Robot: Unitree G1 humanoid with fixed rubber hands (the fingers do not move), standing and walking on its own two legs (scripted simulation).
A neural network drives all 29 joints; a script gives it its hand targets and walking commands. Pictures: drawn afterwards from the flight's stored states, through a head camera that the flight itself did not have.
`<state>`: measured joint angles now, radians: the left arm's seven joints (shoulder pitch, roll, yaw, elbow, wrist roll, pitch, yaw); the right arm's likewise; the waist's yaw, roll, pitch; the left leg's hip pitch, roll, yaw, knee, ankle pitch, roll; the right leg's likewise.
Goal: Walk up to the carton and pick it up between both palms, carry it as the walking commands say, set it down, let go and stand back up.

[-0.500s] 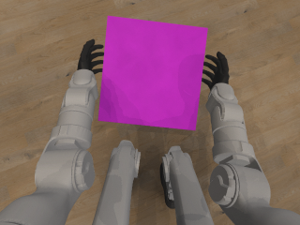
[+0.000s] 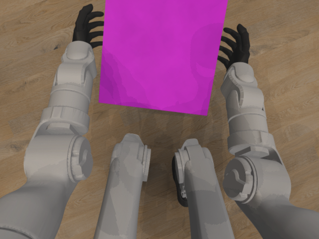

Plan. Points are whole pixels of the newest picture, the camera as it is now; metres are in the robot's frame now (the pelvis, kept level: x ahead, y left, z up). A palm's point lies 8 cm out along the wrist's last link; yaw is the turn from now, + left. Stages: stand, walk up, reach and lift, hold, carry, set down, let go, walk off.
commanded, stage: set down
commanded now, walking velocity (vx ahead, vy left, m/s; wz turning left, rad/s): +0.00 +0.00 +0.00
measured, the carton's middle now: (159, 55) +0.53 +0.04 -0.20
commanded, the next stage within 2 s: none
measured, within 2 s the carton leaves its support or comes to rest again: rests again in 1.86 s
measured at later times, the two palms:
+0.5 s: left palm (94, 50) +0.52 +0.21 -0.20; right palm (221, 68) +0.51 -0.12 -0.19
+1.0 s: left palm (99, 54) +0.52 +0.21 -0.24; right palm (216, 70) +0.51 -0.13 -0.24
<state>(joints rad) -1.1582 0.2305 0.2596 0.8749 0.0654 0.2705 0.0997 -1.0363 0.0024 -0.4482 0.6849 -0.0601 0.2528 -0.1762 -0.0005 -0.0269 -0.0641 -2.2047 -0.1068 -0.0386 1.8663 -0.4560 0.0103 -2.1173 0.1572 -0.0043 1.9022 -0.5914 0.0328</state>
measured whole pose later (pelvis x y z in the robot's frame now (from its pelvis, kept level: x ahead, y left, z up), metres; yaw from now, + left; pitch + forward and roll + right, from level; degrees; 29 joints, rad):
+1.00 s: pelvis +0.00 +0.00 -0.09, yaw -2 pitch +35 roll -2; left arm -1.39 0.40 0.10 1.11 -0.11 0.17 0.06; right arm -1.27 -0.11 -0.31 0.89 0.07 0.17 -0.21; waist 0.02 -0.05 0.31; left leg -2.28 -0.03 0.01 2.21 -0.54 0.03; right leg -2.21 0.17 -0.04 2.24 -0.66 0.02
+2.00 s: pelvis +0.00 +0.01 -0.10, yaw -2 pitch +34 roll -3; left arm -1.45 0.42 0.16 1.17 -0.08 0.14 -0.01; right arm -1.36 -0.17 -0.34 0.99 0.01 0.15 -0.09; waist 0.01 -0.04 0.36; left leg -2.30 0.00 0.05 2.26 -0.56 0.08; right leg -2.22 0.12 -0.05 2.29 -0.68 0.01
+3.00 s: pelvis -0.02 +0.00 -0.11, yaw -2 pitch +31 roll -3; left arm -1.50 0.55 0.06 1.29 -0.24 0.03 0.00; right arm -1.42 -0.29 -0.14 1.12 0.21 0.07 -0.13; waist 0.00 -0.04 0.46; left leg -2.29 0.03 0.05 2.25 -0.50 0.09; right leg -2.22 0.07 -0.07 2.28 -0.61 -0.01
